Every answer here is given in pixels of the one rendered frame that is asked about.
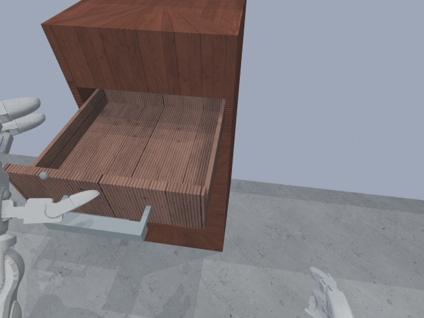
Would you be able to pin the handle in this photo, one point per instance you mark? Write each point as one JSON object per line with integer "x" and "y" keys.
{"x": 103, "y": 226}

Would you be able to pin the robot right hand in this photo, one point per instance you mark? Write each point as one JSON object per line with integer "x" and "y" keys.
{"x": 334, "y": 304}

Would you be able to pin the left robot forearm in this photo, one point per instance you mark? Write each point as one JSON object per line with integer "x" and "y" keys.
{"x": 12, "y": 268}

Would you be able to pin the drawer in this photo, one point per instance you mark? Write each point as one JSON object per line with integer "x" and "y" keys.
{"x": 135, "y": 149}

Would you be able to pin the robot left hand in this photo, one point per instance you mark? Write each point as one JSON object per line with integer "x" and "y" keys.
{"x": 15, "y": 118}

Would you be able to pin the cabinet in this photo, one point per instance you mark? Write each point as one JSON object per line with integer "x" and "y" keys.
{"x": 174, "y": 47}

